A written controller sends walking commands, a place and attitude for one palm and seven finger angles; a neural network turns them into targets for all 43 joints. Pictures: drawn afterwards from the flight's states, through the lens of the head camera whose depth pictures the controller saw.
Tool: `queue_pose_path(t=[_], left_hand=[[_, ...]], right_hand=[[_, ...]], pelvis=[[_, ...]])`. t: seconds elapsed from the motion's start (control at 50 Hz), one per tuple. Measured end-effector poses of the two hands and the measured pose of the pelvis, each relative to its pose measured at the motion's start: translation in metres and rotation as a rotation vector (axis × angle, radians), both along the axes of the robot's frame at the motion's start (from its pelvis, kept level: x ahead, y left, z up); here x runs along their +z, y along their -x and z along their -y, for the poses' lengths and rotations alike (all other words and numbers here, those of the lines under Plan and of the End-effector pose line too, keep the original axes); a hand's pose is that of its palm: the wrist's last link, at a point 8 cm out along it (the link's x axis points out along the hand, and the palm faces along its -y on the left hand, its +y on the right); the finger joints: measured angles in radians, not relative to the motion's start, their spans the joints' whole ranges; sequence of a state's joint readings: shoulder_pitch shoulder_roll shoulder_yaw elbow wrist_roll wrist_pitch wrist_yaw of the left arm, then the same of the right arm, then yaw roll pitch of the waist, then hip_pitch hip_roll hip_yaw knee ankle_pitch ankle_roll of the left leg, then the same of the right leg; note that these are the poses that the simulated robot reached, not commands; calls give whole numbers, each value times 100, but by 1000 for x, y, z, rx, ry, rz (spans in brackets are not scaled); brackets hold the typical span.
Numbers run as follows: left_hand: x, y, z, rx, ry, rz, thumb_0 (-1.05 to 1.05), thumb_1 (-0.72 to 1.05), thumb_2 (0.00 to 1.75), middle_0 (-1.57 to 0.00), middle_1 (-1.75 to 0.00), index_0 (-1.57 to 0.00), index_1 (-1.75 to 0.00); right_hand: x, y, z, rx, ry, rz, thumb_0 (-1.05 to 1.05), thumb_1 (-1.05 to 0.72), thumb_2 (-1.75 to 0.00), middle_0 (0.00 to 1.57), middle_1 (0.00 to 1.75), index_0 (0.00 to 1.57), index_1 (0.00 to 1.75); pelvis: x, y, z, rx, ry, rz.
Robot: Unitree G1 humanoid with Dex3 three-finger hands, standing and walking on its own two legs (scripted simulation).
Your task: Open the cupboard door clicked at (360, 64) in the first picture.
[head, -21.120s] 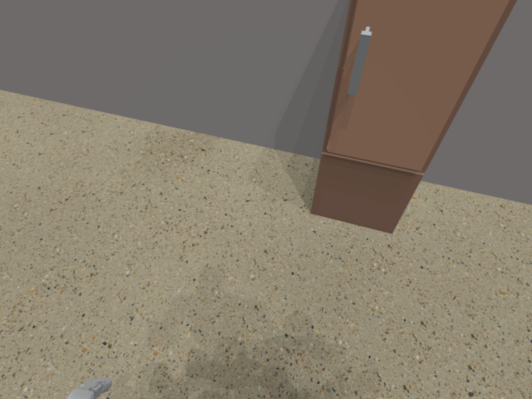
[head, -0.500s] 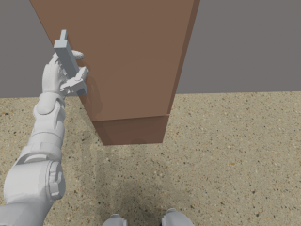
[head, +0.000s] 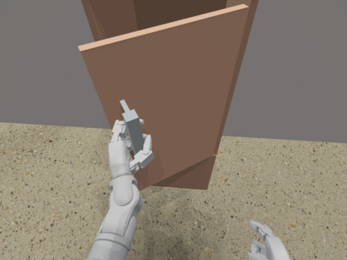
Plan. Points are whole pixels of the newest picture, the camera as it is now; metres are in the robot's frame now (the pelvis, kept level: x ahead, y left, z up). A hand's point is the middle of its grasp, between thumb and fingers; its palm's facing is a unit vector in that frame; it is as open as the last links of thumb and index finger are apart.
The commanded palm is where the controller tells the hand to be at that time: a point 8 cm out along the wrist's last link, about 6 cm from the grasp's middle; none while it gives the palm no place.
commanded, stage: pull the door open along its arc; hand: left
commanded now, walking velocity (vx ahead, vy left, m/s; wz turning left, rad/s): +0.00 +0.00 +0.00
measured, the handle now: (133, 134) +0.39 +0.11 +0.07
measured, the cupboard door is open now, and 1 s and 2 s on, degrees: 33 47 54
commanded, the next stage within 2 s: open thumb and fingers to let go in 0.34 s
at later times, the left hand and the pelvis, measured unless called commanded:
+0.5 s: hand (178, 175) +0.28 +0.00 +0.08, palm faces +0.24 -0.97 -0.05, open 6.5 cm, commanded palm +0.24 +0.06 +0.07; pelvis +0.00 -0.04 +0.01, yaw +3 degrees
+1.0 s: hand (168, 172) +0.29 +0.02 +0.07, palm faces +0.26 -0.97 -0.05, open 13.1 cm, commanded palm +0.24 +0.05 +0.07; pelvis +0.00 -0.02 +0.00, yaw +3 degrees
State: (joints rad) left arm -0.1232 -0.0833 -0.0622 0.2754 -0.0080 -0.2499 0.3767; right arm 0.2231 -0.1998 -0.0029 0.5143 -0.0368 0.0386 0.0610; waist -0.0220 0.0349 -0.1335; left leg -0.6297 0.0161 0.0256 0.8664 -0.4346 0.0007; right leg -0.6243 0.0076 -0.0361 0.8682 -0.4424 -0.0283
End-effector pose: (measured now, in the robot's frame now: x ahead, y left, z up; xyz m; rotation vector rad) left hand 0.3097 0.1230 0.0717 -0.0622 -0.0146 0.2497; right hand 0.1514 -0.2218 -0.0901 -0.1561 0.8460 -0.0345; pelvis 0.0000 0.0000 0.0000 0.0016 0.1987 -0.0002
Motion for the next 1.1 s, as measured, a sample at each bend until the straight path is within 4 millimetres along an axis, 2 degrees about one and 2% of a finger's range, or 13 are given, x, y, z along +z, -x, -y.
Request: queue_pose_path(t=[0.08, 0.16, 0.4, 0.48, 0.62, 0.74, 0.96, 1.1], left_hand=[[2, 17, 19, 81, -40, -17, 1, 62, 75, -32, -133, -33, -131], [4, 30, 32, 93, -82, -30, 0, 62, 74, -32, -132, -31, -132], [9, 64, 71, -45, -100, -72, 1, 62, 69, -30, -131, -33, -134], [8, 63, 73, -24, -101, -71, 1, 61, 71, -31, -132, -35, -134], [5, 49, 60, 71, -88, -72, 0, 54, 74, -36, -132, -38, -133], [5, 52, 53, 70, -96, -61, 0, 34, 66, -36, -129, -37, -130], [2, 53, 52, 17, -103, -53, 0, -27, 40, -31, -120, -32, -121], [3, 52, 51, -3, -100, -55, -1, -44, 33, -28, -101, -28, -102]], right_hand=[[-2, -10, -4, 39, -14, 21, 1, -90, -89, 20, 30, 20, 30], [-2, -10, -2, 43, -25, 23, 1, -90, -89, 20, 30, 21, 30], [6, -3, 29, 4, -20, 49, 1, -90, -89, 20, 30, 21, 30], [6, -9, 36, 12, -1, 60, 1, -90, -89, 20, 30, 20, 30], [1, -21, 34, 49, 8, 45, 1, -90, -89, 19, 30, 20, 30], [-2, -24, 24, 60, -18, 46, 1, -90, -89, 19, 30, 20, 30], [-3, -17, 12, 47, -20, 53, 1, -90, -89, 20, 30, 20, 30], [-2, -11, 6, 37, -20, 57, 1, -90, -89, 20, 30, 20, 30]], pelvis=[[-2, 4, 7, 15, -4, 15], [-2, 6, 16, 24, -9, 35], [6, 1, 37, 37, -20, 89], [7, 2, 41, 45, -20, 94], [5, 4, 43, 53, -27, 67], [3, 0, 40, 55, -28, 54], [0, 2, 27, 51, -15, 59], [-1, 4, 20, 41, -10, 60]])
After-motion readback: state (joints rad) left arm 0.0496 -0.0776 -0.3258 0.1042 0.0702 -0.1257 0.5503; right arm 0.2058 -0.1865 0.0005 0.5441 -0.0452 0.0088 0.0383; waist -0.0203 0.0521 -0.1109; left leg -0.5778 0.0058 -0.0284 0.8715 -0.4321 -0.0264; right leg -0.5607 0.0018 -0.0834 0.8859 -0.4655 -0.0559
